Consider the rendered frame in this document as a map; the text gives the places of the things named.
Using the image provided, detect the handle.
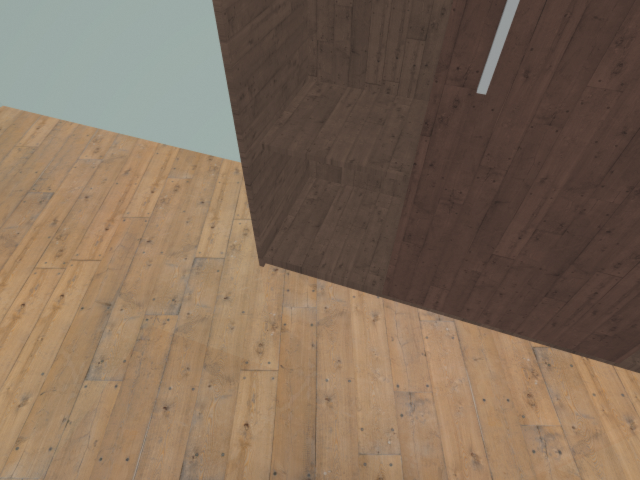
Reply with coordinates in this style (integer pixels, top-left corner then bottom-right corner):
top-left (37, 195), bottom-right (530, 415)
top-left (477, 0), bottom-right (520, 95)

